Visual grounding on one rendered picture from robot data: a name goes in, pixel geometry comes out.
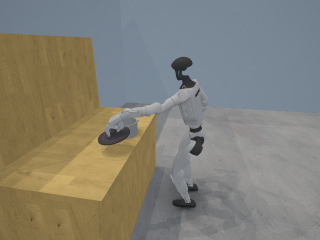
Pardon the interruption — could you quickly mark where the robot right forearm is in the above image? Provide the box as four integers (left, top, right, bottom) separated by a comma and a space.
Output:
201, 106, 207, 121

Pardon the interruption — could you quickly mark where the robot left hand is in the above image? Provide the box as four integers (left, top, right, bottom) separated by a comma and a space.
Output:
104, 113, 124, 137

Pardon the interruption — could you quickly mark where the lid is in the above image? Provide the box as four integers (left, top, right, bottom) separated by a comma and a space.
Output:
97, 126, 130, 146

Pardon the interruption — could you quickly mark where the robot shin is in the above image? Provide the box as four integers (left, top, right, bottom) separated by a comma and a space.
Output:
170, 173, 190, 203
182, 162, 193, 187

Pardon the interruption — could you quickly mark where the robot right upper arm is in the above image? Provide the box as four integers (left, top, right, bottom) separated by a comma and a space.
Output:
192, 79, 209, 107

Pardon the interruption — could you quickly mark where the robot left shin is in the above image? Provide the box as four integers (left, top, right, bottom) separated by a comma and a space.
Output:
170, 173, 190, 203

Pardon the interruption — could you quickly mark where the robot left upper arm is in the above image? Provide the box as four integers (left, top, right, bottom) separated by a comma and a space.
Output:
154, 90, 191, 115

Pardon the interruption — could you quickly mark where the table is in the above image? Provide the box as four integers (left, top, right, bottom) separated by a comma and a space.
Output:
0, 33, 157, 240

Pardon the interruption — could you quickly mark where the knob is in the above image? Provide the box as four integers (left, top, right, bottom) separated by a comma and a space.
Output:
109, 129, 117, 135

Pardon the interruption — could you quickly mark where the robot left forearm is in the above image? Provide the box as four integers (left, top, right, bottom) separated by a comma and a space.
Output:
119, 102, 162, 120

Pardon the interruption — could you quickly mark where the pot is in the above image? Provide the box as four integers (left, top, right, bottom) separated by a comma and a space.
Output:
115, 117, 139, 139

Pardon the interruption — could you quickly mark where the robot right shin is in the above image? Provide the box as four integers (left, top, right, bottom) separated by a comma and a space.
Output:
182, 162, 193, 187

